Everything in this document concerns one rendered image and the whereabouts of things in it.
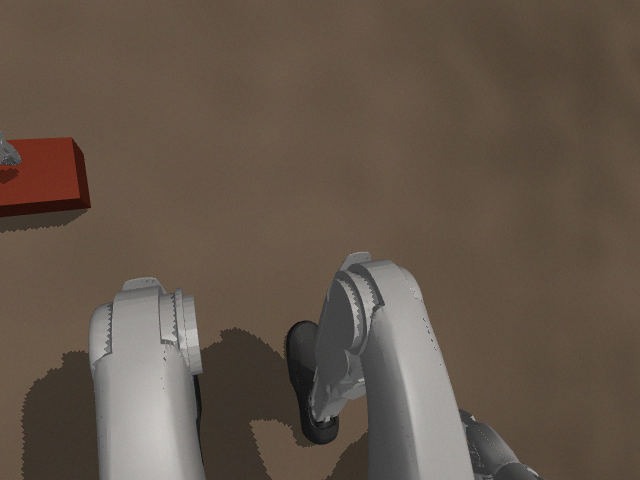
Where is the right robot arm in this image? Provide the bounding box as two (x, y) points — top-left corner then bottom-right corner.
(493, 463), (546, 480)

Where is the left robot hand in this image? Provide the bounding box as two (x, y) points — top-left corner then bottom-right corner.
(0, 131), (22, 166)

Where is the right robot foot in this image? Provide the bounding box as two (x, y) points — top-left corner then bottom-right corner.
(286, 321), (339, 445)

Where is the carton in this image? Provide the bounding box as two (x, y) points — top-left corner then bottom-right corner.
(0, 137), (91, 217)

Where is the right robot hand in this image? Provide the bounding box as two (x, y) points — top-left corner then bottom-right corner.
(458, 409), (520, 480)

